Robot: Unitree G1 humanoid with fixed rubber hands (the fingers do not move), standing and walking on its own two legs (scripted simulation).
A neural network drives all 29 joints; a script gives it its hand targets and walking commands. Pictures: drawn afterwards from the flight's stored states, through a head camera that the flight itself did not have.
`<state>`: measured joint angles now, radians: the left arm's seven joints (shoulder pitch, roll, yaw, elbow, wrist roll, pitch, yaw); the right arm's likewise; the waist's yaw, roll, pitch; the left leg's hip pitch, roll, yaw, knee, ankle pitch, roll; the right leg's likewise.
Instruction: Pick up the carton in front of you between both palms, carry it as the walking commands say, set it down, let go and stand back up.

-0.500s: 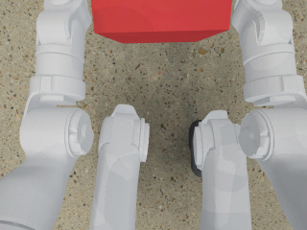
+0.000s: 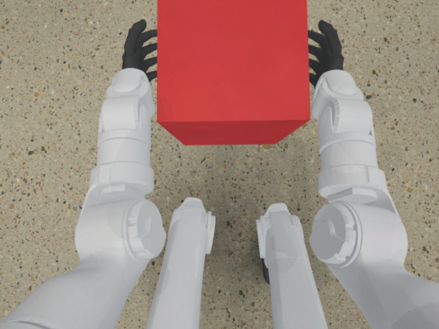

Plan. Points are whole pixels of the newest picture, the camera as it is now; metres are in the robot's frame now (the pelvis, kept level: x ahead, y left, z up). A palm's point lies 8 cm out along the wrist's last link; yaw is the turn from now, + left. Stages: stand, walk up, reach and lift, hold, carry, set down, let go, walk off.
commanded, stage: reach and lift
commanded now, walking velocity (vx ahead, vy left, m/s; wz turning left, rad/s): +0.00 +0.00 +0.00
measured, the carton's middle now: (230, 82) +0.53 +0.03 -0.13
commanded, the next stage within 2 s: none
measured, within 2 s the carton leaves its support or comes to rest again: neither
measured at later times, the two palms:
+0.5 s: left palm (90, 49) +0.46 +0.17 +0.10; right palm (404, 56) +0.47 -0.13 +0.10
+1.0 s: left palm out of the picture +0.41 +0.16 +0.25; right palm out of the picture +0.42 -0.14 +0.25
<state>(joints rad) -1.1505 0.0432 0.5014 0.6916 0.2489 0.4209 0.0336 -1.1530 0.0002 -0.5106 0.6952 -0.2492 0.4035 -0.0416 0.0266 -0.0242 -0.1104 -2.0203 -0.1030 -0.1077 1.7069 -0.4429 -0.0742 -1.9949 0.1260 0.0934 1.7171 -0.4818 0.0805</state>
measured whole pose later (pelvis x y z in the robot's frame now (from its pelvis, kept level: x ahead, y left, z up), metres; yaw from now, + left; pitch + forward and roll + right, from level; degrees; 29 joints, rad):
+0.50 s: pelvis +0.05 +0.00 +0.14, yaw +1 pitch +32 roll +0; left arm -0.72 -0.06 0.43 0.64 0.22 0.37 0.03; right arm -0.70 0.11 -0.43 0.63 -0.22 0.36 -0.05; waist 0.02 -0.02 -0.23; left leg -1.40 -0.08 -0.12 1.27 -0.44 -0.05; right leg -1.37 0.10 0.12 1.28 -0.47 0.05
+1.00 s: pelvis +0.10 +0.00 +0.26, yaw +1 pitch +10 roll +0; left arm -0.33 -0.14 0.31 0.48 0.23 0.44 0.03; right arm -0.32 0.16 -0.31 0.47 -0.23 0.43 -0.03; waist 0.00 -0.01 -0.14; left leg -0.54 -0.06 -0.14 0.65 -0.28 -0.02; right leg -0.52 0.06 0.15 0.65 -0.31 0.02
